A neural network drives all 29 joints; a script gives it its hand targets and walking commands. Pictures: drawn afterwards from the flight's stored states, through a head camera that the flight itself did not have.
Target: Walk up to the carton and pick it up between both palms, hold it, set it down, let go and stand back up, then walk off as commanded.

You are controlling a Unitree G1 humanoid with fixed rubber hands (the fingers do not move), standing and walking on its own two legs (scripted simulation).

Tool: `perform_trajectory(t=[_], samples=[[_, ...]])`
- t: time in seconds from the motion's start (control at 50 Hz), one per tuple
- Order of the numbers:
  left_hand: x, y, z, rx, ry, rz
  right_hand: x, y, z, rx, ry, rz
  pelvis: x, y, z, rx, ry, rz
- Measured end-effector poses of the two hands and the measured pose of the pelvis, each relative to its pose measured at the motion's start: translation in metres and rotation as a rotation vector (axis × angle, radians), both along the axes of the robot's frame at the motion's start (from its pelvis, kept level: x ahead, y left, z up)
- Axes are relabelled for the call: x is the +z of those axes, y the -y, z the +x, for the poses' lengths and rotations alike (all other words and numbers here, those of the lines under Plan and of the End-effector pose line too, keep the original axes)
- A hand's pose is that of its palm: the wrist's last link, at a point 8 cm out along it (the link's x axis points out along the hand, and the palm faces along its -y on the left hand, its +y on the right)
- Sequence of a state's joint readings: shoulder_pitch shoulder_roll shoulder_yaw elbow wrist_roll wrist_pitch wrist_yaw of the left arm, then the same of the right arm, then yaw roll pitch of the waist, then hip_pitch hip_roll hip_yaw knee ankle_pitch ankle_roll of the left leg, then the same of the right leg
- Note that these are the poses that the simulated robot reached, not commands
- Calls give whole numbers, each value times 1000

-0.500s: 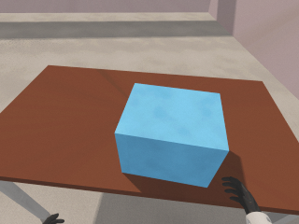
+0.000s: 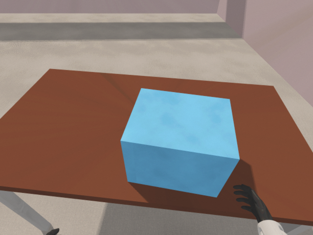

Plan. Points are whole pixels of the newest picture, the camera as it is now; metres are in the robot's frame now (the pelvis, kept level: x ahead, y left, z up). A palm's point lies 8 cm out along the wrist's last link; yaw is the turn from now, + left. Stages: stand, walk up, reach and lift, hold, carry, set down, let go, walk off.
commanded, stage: stand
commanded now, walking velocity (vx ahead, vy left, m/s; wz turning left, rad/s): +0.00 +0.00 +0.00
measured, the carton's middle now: (177, 141) +0.42 -0.04 +0.00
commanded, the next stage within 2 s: walk off in 0.86 s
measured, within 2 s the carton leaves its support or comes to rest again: neither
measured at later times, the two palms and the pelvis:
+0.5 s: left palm out of the picture +0.10 +0.30 -0.10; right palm (262, 214) +0.22 -0.26 -0.03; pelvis +0.00 +0.00 +0.00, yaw +0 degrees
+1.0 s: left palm out of the picture +0.11 +0.30 -0.10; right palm (262, 213) +0.22 -0.26 -0.03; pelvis +0.01 +0.01 +0.00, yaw -1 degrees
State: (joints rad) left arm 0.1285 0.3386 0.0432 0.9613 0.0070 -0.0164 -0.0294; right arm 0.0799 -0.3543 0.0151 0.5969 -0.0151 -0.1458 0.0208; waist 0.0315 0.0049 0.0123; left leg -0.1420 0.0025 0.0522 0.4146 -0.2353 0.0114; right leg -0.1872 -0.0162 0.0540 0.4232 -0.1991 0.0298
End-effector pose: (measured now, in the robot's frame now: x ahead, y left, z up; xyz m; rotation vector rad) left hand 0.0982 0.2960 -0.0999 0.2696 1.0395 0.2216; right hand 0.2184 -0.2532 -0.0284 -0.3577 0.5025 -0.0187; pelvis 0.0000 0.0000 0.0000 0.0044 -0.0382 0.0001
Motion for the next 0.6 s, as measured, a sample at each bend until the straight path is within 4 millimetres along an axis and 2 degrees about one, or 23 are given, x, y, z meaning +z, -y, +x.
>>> perform_trajectory(t=[0.6], samples=[[-2, -3, 4, -4, -23, -1, 1, 4, 4, -33, -14, -5, 2, -3, 3, -8, -1, -1]])
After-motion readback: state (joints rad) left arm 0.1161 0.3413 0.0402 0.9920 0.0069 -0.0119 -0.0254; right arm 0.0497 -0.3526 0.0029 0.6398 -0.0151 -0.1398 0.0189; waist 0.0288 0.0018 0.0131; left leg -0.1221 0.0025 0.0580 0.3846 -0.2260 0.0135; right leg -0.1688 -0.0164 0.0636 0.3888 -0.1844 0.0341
